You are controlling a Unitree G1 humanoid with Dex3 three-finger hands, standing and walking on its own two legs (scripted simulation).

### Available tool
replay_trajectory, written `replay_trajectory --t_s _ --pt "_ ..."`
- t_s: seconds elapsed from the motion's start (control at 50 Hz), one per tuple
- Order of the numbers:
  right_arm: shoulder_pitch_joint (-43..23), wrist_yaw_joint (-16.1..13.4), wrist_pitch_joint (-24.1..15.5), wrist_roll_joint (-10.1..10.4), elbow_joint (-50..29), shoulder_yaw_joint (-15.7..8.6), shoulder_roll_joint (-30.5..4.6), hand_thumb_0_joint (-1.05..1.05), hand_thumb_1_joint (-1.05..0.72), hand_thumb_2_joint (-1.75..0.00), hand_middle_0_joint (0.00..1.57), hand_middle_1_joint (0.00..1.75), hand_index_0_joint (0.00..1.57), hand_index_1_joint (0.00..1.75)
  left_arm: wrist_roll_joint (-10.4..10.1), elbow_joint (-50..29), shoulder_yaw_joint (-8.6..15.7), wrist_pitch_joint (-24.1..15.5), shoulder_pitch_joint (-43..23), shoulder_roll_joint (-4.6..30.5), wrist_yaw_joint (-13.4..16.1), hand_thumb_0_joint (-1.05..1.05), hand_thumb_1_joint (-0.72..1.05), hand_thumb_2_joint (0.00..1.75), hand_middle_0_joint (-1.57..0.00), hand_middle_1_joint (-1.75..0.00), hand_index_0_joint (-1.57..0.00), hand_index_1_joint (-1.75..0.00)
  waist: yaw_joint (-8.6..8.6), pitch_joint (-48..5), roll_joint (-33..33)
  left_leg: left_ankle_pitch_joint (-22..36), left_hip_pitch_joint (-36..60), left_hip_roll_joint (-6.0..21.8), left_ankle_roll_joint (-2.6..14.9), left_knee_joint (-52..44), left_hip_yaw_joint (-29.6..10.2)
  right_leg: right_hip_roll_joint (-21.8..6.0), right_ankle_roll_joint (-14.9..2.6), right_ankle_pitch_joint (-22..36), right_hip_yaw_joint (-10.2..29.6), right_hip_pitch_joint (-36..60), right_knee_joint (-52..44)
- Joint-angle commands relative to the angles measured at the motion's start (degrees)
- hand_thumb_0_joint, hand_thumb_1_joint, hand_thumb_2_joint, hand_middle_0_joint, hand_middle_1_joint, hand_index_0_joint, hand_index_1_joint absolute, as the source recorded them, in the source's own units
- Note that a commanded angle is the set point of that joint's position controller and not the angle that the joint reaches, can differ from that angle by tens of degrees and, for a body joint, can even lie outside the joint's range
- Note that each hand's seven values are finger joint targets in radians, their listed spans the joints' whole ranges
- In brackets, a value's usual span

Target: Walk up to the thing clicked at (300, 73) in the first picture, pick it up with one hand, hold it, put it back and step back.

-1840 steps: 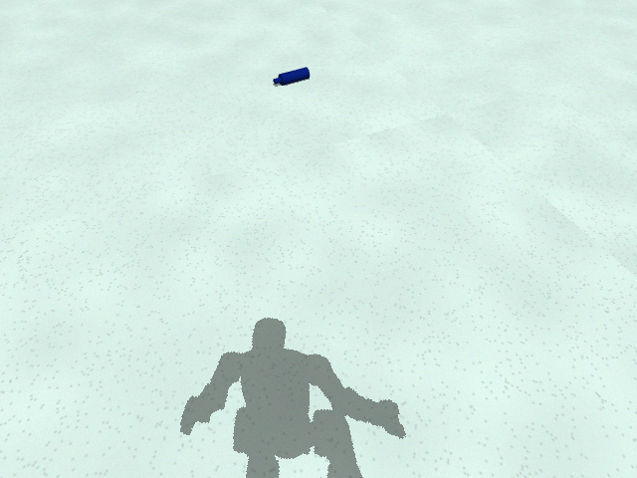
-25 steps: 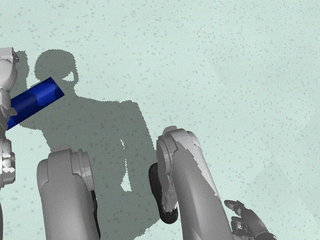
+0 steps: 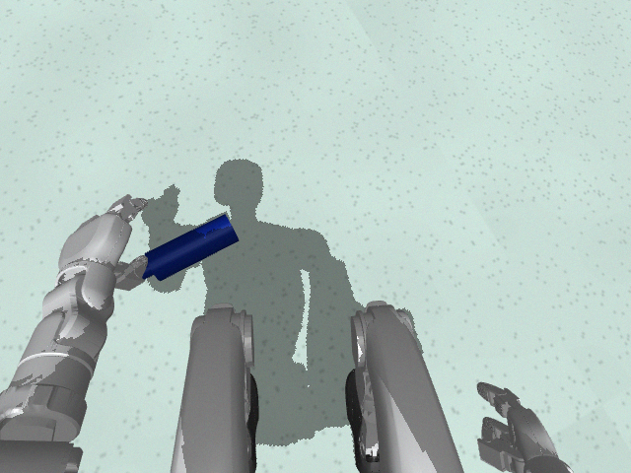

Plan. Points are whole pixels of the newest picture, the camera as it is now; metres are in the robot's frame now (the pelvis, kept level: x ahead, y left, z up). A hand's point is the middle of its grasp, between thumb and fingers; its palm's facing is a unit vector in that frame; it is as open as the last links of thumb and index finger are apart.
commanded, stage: home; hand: left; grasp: from above
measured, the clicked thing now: (184, 251) +0.47 +0.27 -0.43
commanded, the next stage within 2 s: none
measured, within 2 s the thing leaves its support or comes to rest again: neither
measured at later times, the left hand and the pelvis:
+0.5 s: hand (63, 341) +0.25 +0.21 +0.10, palm faces +0.04 -0.94 -0.35, open 7.4 cm; pelvis +0.04 +0.00 +0.18, yaw +5 degrees
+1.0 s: hand out of the picture +0.21 +0.20 +0.21, palm faces +0.16 -0.97 -0.20, open 7.4 cm; pelvis +0.07 +0.00 +0.26, yaw +6 degrees
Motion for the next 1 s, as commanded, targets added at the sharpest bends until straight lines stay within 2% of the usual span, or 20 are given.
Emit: replay_trajectory --t_s 0.0,0.06,0.1,0.12,0.14,0.18,0.2,0.22,0.28,0.34,0.38,0.42,0.46,0.54,0.64,0.72,0.84,0.9,0.98 --pt "3.66 -2.23 -2.54 1.15 -5.47 -3.8 -8.08 0.0 -0.9 -0.9 0.2 0.3 0.2 0.3 -5.13 -18.96 5.15 -1.01 -8.98 10.18 2.28 0.0 0.9 0.9 -0.2 -0.3 -0.2 -0.3 -0.37 -30.2 4.97 4.16 29.42 -0.77 2.29 -20.72 1.15 0.25 -3.43 8.84 -1.61 21.43 -18.37" --pt "1.39 -3.66 -3.63 1.58 -5.96 -3.67 -8.27 0.0 -0.9 -0.9 0.2 0.3 0.2 0.3 -7.68 -22.82 4.62 0.59 -3.62 7.02 3.15 0.0 0.9 0.9 -0.2 -0.3 -0.2 -0.3 0.1 -29.11 9.97 2.17 37.27 -0.35 1.3 -27.49 -0.79 -0.3 -3.48 7.94 -1.64 21.93 -20.1" --pt "0.27 -4.42 -4.32 1.9 -6.6 -3.61 -8.0 0.0 -0.9 -0.9 0.2 0.3 0.2 0.3 -10.57 -24.0 3.12 2.75 1.67 3.65 2.93 0.0 0.9 0.9 -0.2 -0.3 -0.2 -0.3 -0.29 -26.17 8.52 -0.08 40.26 -0.15 1.2 -31.19 -1.7 -0.33 -3.22 6.43 -1.83 23.14 -23.28" --pt "-0.32 -4.82 -4.66 2.1 -7.38 -3.6 -7.81 0.0 -0.9 -0.9 0.2 0.3 0.2 0.3 -12.44 -27.32 2.88 3.73 2.78 2.99 2.78 0.0 0.9 0.9 -0.2 -0.3 -0.2 -0.3 -0.42 -27.02 8.55 -0.77 41.87 -0.36 1.34 -32.46 -1.44 -0.32 -3.16 5.96 -1.67 25.31 -25.31" --pt "-0.78 -5.31 -4.91 2.22 -7.86 -3.48 -7.8 0.0 -0.9 -0.9 0.2 0.3 0.2 0.3 -14.3 -29.39 3.88 4.86 4.27 3.5 2.79 0.0 0.9 0.9 -0.2 -0.3 -0.2 -0.3 -0.21 -27.84 7.94 -1.2 43.53 -0.61 1.49 -34.01 -1.46 -0.36 -3.02 5.64 -1.44 28.06 -27.4" --pt "-2.24 -6.2 -5.62 2.49 -8.84 -2.73 -6.73 0.0 -0.9 -0.9 0.2 0.3 0.2 0.3 -18.47 -30.24 2.38 7.16 9.68 0.96 2.36 0.0 0.9 0.9 -0.2 -0.3 -0.2 -0.3 -0.84 -24.24 4.71 -1.86 43.61 -1.04 1.81 -35.68 -0.41 -0.25 -2.86 4.2 -0.84 31.62 -31.72" --pt "-2.59 -6.64 -6.02 2.48 -8.9 -2.5 -6.56 0.0 -0.9 -0.9 0.2 0.3 0.2 0.3 -20.3 -30.92 2.56 8.02 10.82 0.72 2.26 0.0 0.9 0.91 -0.2 -0.3 -0.2 -0.31 -1.46 -23.07 3.81 -1.92 44.57 -1.17 1.92 -36.66 -0.27 -0.37 -2.76 3.87 -0.55 32.86 -33.48" --pt "-2.84 -7.08 -6.44 2.52 -9.19 -2.24 -6.3 0.0 -0.9 -0.9 0.2 0.3 0.2 0.3 -22.07 -32.82 2.91 8.62 11.6 0.85 2.26 0.0 0.9 0.9 -0.2 -0.3 -0.2 -0.3 -1.35 -22.65 4.41 -1.61 45.7 -1.23 1.96 -37.67 -0.14 -0.42 -2.7 4.12 -0.28 34.53 -34.65" --pt "-2.41 -8.22 -7.43 2.87 -10.06 -1.62 -5.4 0.0 -0.9 -0.9 0.2 0.3 0.2 0.3 -26.53 -35.73 3.32 10.4 16.63 0.21 2.35 0.0 0.9 0.9 -0.2 -0.3 -0.2 -0.3 -1.34 -21.41 3.95 2.27 50.61 -1.26 1.81 -40.78 0.17 -0.61 -2.73 6.67 0.18 39.64 -38.32" --pt "-1.12 -9.3 -8.2 2.86 -10.22 -0.69 -4.1 0.0 -0.9 -0.9 0.2 0.3 0.2 0.3 -29.87 -36.61 4.34 12.05 22.14 -1.24 3.05 0.0 0.9 0.9 -0.2 -0.3 -0.2 -0.3 -1.3 -18.29 3.25 6.71 54.46 -1.34 1.71 -44.63 0.18 -0.57 -2.72 10.09 0.28 45.32 -42.69" --pt "0.02 -10.09 -8.73 2.9 -10.65 -0.16 -3.33 0.0 -0.9 -0.9 0.2 0.3 0.2 0.3 -31.52 -37.88 3.61 13.21 25.42 -3.63 3.28 0.0 0.9 0.9 -0.2 -0.3 -0.2 -0.3 -1.6 -16.49 2.13 9.67 56.66 -1.46 1.71 -47.07 0.6 -0.51 -2.73 12.53 0.44 49.36 -45.79" --pt "1.22 -10.94 -9.16 3.0 -10.97 0.1 -3.18 0.0 -0.9 -0.9 0.2 0.3 0.2 0.3 -33.37 -38.87 5.07 14.78 29.74 -3.83 3.43 0.0 0.9 0.9 -0.2 -0.3 -0.2 -0.3 -0.72 -16.33 1.85 13.75 60.1 -1.53 1.67 -49.3 0.92 -0.45 -2.71 15.8 0.46 53.9 -48.53" --pt "2.09 -11.81 -9.63 2.93 -11.27 0.59 -2.55 0.0 -0.9 -0.9 0.2 0.3 0.2 0.3 -35.09 -41.18 4.33 16.14 32.22 -5.97 3.23 0.0 0.9 0.9 -0.2 -0.3 -0.2 -0.3 -1.32 -15.02 1.58 16.43 62.74 -1.67 1.64 -51.41 1.51 -0.41 -2.53 18.12 0.5 57.67 -51.58" --pt "3.88 -13.43 -10.83 2.85 -12.18 1.22 -2.02 0.0 -0.9 -0.9 0.2 0.3 0.2 0.3 -38.39 -44.63 5.11 18.57 39.04 -8.13 2.88 0.0 0.9 0.9 -0.2 -0.3 -0.2 -0.3 -0.48 -11.76 0.3 20.64 68.31 -1.82 1.44 -56.6 1.86 -0.29 -2.3 21.63 -0.08 64.44 -57.15" --pt "5.52 -14.92 -12.34 2.4 -13.48 1.25 -1.48 0.0 -0.9 -0.9 0.2 0.3 0.2 0.3 -40.09 -50.12 5.14 20.57 45.64 -9.44 2.0 0.0 0.9 0.9 -0.2 -0.3 -0.2 -0.3 -0.13 -8.18 1.07 24.6 74.2 -1.84 1.17 -61.86 2.64 -0.01 -2.17 25.04 -0.89 69.88 -62.39" --pt "5.55 -15.61 -13.62 1.98 -14.52 1.01 -1.43 0.0 -0.9 -0.9 0.2 0.3 0.2 0.3 -39.61 -52.74 4.51 21.13 49.37 -9.83 1.19 0.0 0.9 0.9 -0.2 -0.3 -0.2 -0.3 0.14 -4.23 0.37 23.76 75.65 -2.07 1.44 -64.42 2.77 -0.01 -2.0 24.25 -1.18 71.07 -65.31" --pt "4.81 -15.77 -15.43 1.45 -15.1 0.44 -2.2 0.0 -0.9 -0.9 0.2 0.3 0.2 0.3 -39.36 -53.96 3.66 21.34 50.68 -10.11 -0.45 0.0 0.9 0.9 -0.2 -0.3 -0.2 -0.3 0.23 -0.48 -0.28 21.59 76.95 -1.89 1.45 -67.13 2.78 0.02 -1.88 21.27 -1.94 71.17 -67.07" --pt "4.53 -15.64 -16.27 1.24 -14.94 0.3 -2.62 0.0 -0.9 -0.9 0.2 0.3 0.2 0.3 -39.3 -52.8 3.61 21.17 48.78 -10.08 -1.17 0.0 0.9 0.9 -0.2 -0.3 -0.2 -0.3 -0.11 1.53 -1.33 18.98 76.27 -1.86 1.54 -67.71 2.5 -0.09 -1.71 19.02 -1.97 70.31 -67.46" --pt "4.22 -15.47 -17.06 1.12 -15.01 0.06 -2.92 0.0 -0.9 -0.9 0.2 0.3 0.2 0.3 -38.88 -53.1 4.39 20.78 48.22 -9.23 -1.6 0.0 0.9 0.9 -0.2 -0.3 -0.2 -0.3 0.24 0.25 -0.16 19.46 77.46 -1.89 1.36 -67.69 2.74 -0.21 -1.75 19.26 -1.83 70.69 -66.99"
